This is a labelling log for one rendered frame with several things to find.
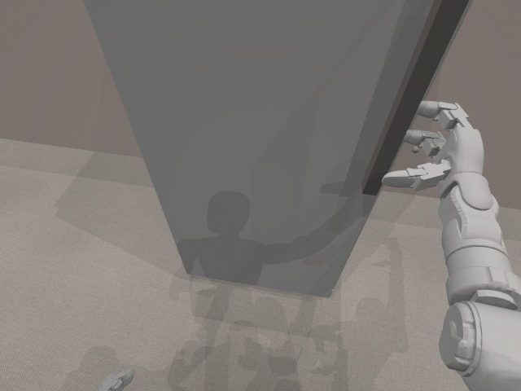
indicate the right robot forearm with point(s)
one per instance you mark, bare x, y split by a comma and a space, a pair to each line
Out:
474, 252

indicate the fridge door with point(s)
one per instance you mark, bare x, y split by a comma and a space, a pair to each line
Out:
256, 120

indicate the right robot upper arm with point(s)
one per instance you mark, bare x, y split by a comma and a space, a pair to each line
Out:
482, 343

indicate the handle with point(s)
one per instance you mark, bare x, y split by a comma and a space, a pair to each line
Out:
437, 31

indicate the robot right hand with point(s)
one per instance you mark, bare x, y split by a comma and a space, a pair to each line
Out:
463, 151

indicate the robot left hand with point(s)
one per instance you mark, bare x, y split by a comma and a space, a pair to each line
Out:
117, 382

